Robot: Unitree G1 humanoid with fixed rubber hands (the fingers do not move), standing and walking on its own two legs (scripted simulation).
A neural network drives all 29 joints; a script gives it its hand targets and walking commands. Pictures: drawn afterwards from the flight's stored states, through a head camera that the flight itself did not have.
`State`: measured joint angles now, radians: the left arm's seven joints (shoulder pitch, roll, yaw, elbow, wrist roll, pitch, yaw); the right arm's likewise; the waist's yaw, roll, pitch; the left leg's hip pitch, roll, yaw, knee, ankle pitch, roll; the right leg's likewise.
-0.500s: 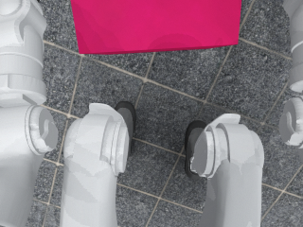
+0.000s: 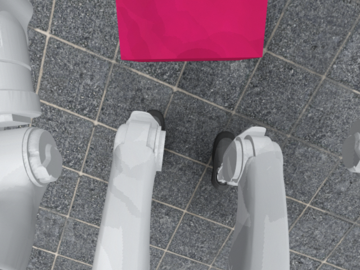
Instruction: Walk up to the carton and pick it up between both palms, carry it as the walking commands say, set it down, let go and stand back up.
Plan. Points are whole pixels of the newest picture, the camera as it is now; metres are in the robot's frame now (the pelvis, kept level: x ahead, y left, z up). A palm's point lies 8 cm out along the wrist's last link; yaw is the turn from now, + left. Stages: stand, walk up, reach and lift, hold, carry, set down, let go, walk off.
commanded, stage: set down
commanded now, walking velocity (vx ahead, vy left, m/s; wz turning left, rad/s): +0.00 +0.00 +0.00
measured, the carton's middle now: out of the picture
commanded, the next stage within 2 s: let go in 0.72 s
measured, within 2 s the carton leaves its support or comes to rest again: neither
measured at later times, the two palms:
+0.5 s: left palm out of the picture +0.52 +0.30 +0.02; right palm out of the picture +0.61 -0.18 +0.04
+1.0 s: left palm out of the picture +0.48 +0.29 +0.07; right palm out of the picture +0.54 -0.19 +0.07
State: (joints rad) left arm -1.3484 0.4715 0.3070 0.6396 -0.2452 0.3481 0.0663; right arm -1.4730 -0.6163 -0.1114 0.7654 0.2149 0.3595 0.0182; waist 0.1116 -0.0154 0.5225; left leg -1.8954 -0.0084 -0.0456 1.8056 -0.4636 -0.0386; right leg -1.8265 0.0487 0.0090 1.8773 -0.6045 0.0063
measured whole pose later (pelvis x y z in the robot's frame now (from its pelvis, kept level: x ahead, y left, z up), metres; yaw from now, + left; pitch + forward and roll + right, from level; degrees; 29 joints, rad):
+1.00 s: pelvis +0.04 +0.01 +0.21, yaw -1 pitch +25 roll -1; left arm -0.89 0.41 0.23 0.52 -0.06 0.25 -0.06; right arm -1.02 -0.40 -0.22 0.63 0.04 0.27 -0.03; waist 0.07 -0.01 0.46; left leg -1.15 0.01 -0.01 0.97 -0.26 0.00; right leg -1.09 0.03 0.05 1.01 -0.36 0.03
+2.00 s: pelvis +0.12 +0.02 +0.29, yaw -1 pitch -8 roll +0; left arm 0.20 0.22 0.05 0.37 0.04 0.16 -0.07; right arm 0.21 -0.18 -0.07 0.39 -0.02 0.13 0.08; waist -0.01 -0.02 0.21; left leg -0.10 -0.02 0.01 0.48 -0.25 0.01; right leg -0.04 -0.01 0.07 0.48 -0.32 0.03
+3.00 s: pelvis +0.12 +0.03 +0.29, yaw +1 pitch -2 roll -1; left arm 0.27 0.33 0.05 0.85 0.05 -0.02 0.00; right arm 0.26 -0.32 -0.04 0.84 -0.04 -0.03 0.00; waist 0.01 -0.02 -0.10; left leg -0.23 -0.01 -0.02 0.50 -0.24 0.02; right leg -0.13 0.00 0.05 0.44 -0.29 0.03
